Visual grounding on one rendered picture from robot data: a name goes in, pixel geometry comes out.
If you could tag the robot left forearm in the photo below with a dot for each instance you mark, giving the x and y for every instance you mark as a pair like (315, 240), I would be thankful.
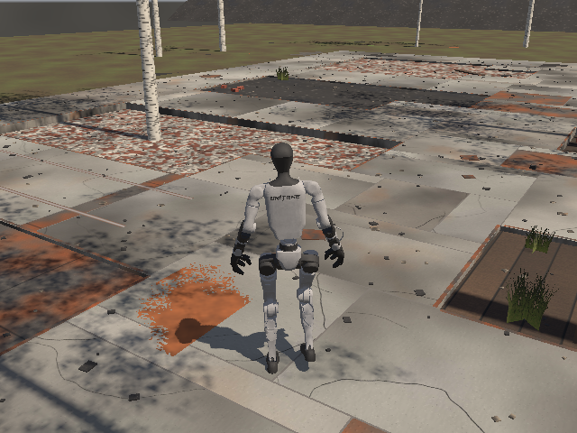
(241, 241)

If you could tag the robot right hand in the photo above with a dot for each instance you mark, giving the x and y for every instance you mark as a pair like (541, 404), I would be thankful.
(338, 253)

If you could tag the robot right shin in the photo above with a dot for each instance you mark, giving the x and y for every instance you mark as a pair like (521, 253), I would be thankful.
(307, 319)

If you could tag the robot right upper arm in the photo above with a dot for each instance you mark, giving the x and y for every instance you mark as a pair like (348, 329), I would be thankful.
(313, 189)

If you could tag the robot left upper arm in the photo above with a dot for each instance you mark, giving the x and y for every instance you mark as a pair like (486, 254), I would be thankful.
(252, 206)

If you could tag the robot right forearm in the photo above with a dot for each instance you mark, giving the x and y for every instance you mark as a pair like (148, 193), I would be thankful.
(331, 236)

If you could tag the robot left foot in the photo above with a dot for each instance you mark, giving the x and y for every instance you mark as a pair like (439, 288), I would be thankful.
(272, 366)

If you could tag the robot left hand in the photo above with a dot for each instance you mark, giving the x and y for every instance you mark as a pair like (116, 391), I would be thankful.
(236, 260)

